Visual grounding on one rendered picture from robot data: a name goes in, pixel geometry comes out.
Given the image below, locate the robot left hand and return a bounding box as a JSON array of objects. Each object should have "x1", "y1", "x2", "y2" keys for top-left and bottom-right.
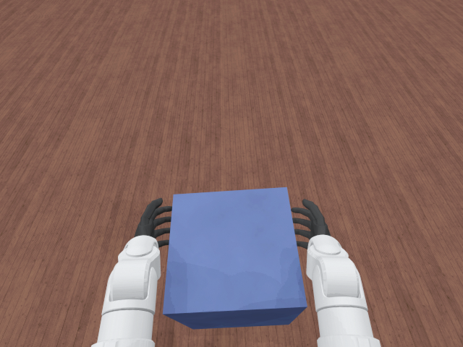
[{"x1": 135, "y1": 198, "x2": 172, "y2": 248}]

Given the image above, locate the left robot forearm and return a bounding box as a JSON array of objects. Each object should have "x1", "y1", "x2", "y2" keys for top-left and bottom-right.
[{"x1": 91, "y1": 236, "x2": 161, "y2": 347}]

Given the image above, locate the right robot forearm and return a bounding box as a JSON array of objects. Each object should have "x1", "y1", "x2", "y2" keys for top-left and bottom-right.
[{"x1": 306, "y1": 235, "x2": 381, "y2": 347}]

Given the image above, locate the robot right hand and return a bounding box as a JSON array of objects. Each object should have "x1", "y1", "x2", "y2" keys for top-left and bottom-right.
[{"x1": 291, "y1": 199, "x2": 331, "y2": 249}]

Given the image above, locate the carton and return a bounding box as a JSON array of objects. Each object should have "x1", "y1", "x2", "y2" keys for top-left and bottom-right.
[{"x1": 163, "y1": 187, "x2": 307, "y2": 329}]

